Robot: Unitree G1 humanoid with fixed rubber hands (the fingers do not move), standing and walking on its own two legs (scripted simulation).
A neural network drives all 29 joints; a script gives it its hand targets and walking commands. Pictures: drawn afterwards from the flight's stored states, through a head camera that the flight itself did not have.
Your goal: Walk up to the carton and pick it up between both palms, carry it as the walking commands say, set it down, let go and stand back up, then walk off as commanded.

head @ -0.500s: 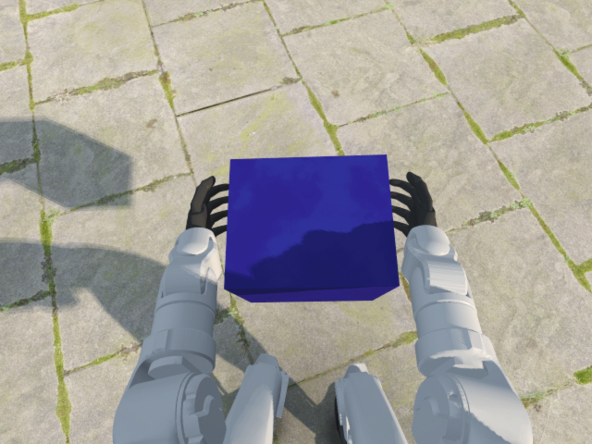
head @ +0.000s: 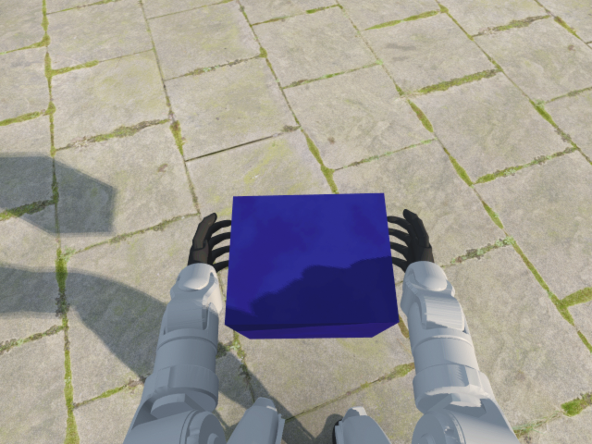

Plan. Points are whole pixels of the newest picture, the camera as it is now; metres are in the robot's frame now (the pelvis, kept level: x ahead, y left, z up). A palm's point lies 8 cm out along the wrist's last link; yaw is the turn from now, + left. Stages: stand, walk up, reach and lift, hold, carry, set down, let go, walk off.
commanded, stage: reach and lift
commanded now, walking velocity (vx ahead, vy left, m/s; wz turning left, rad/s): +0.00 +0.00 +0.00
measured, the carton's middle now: (309, 274) +0.38 +0.02 -0.11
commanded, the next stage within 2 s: none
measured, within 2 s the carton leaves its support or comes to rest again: neither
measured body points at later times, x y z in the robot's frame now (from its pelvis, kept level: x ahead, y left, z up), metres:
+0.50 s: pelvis +0.02 +0.00 +0.05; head +0.08 +0.01 +0.50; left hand +0.34 +0.18 +0.02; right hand +0.37 -0.13 +0.03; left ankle +0.04 +0.13 -0.68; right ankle +0.03 -0.12 -0.68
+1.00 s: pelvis +0.02 +0.00 +0.07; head +0.00 +0.00 +0.52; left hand +0.33 +0.18 +0.10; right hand +0.35 -0.13 +0.10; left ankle +0.04 +0.13 -0.68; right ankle +0.03 -0.11 -0.68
